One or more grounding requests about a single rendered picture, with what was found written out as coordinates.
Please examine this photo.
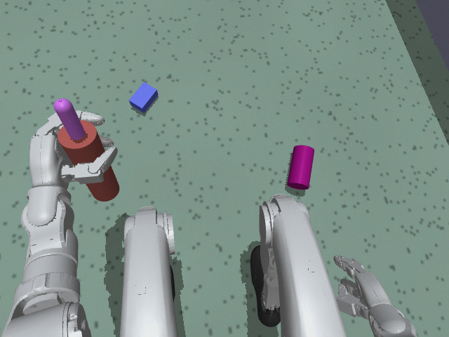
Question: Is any left robot arm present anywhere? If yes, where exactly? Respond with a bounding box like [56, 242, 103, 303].
[1, 185, 91, 337]

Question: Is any right robot arm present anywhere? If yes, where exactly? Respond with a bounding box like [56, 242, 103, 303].
[368, 304, 417, 337]

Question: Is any left robot hand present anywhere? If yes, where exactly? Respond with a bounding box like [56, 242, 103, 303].
[29, 110, 118, 190]

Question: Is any right robot hand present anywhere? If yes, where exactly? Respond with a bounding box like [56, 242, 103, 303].
[333, 256, 392, 320]

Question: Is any right robot foot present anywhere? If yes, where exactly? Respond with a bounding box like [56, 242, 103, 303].
[250, 245, 281, 327]

